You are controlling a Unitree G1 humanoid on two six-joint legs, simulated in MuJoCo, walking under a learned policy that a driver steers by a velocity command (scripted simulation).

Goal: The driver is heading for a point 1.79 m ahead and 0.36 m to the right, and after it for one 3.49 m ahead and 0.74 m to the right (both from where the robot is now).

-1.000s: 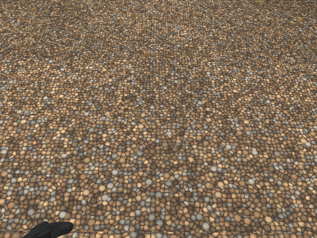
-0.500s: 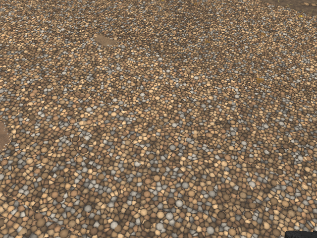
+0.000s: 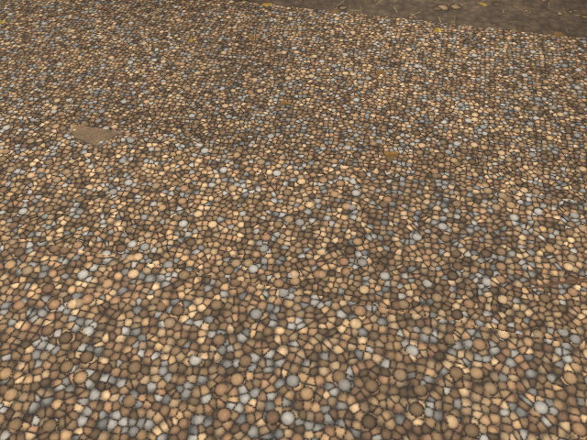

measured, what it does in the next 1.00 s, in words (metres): steps on the spot, turning right: right foot, then left foot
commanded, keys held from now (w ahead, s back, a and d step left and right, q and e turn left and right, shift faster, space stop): e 0.60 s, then no key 0.08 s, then w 0.32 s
